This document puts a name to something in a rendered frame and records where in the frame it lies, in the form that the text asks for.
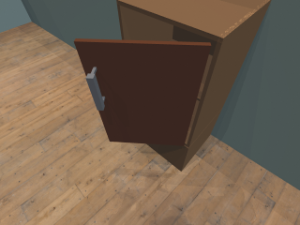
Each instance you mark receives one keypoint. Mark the cupboard door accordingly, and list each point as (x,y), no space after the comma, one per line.
(150,86)

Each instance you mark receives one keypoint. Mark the handle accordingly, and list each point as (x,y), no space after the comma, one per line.
(94,89)

